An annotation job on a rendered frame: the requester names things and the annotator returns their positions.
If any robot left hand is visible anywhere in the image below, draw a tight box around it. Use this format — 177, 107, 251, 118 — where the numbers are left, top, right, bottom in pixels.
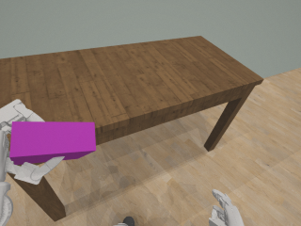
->
0, 99, 65, 185

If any sponge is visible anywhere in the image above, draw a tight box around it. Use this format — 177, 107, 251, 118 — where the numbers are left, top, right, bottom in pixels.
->
9, 121, 96, 165

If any left robot foot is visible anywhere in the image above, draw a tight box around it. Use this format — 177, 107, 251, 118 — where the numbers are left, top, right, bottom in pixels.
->
122, 216, 135, 226

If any robot left forearm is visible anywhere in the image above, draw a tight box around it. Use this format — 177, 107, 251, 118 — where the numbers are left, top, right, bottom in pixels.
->
0, 182, 13, 226

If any robot right hand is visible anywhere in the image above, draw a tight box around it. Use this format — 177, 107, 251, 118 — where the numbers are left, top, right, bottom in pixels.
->
209, 189, 245, 226

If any table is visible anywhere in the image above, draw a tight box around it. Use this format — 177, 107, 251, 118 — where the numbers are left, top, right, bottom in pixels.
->
0, 36, 264, 222

